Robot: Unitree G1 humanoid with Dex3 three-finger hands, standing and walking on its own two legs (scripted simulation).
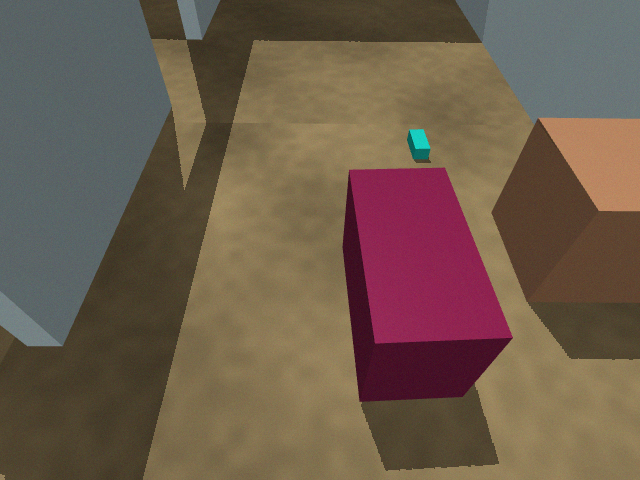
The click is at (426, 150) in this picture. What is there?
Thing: lying carton
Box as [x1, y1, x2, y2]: [407, 129, 430, 158]
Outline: 409,129 407,140 413,158 427,158 430,148 423,129
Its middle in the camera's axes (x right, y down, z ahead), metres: +0.51 -0.51 +2.05
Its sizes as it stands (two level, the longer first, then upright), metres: 0.172 0.078 0.066
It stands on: the floor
